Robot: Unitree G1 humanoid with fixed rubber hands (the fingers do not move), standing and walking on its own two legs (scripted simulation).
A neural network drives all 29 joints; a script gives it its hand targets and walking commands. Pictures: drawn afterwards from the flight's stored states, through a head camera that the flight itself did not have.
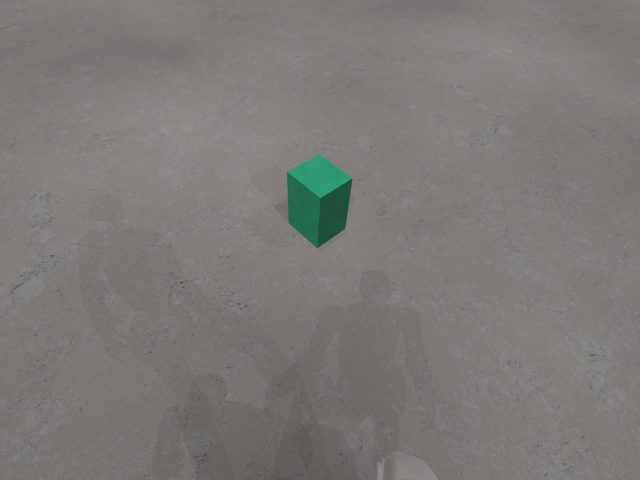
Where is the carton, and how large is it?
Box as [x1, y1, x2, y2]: [287, 155, 352, 247]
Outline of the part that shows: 320,155 311,158 287,172 289,223 317,247 344,228 352,178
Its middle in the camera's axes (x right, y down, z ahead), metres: -0.01 -0.17 +1.56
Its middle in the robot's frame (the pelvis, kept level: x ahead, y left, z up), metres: +1.18 -0.01 -0.63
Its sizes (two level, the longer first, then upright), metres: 0.186 0.165 0.288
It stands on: the floor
